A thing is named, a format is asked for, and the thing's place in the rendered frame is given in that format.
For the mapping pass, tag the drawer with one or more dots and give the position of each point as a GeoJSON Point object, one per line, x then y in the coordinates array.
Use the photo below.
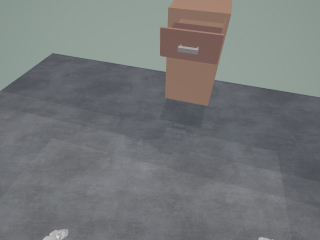
{"type": "Point", "coordinates": [208, 39]}

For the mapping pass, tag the left robot hand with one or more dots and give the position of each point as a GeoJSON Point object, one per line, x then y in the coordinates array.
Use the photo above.
{"type": "Point", "coordinates": [57, 235]}

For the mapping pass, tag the handle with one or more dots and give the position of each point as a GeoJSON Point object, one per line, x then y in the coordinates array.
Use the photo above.
{"type": "Point", "coordinates": [189, 50]}

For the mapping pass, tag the cabinet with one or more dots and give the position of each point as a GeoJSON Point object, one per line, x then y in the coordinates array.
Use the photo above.
{"type": "Point", "coordinates": [192, 81]}

